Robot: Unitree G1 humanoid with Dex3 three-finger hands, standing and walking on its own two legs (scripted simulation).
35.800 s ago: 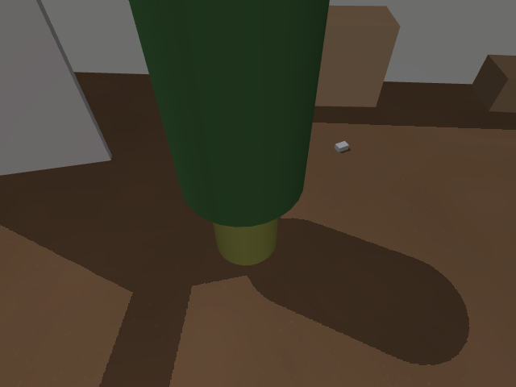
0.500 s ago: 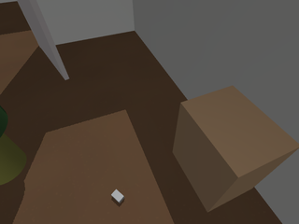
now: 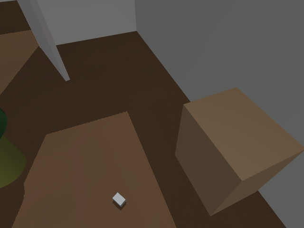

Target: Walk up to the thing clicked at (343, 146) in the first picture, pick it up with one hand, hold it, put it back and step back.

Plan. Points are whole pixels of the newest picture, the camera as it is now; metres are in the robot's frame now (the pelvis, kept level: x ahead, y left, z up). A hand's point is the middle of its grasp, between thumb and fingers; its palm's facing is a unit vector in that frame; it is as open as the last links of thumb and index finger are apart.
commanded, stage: stand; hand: left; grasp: from above
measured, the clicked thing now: (119, 199) +0.44 +0.25 -0.77
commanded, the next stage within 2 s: rise first in 0.50 s
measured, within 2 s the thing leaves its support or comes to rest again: neither
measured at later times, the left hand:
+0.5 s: hand out of the picture +0.06 +0.26 -0.16, palm faces -0.01 -0.94 -0.35, open 7.4 cm
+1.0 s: hand out of the picture +0.14 +0.26 -0.19, palm faces -0.04 -0.90 -0.42, open 11.5 cm
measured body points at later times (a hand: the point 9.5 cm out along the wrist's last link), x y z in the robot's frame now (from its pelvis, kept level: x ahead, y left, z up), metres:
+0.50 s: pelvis +0.00 +0.00 +0.00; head +0.01 +0.00 +0.45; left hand +0.06 +0.31 -0.13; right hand +0.07 -0.30 -0.13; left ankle +0.00 +0.14 -0.75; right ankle -0.02 -0.13 -0.75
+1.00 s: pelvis -0.01 +0.00 -0.03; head +0.05 +0.01 +0.41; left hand +0.14 +0.31 -0.16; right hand +0.10 -0.25 -0.15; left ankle +0.00 +0.14 -0.75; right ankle -0.02 -0.13 -0.75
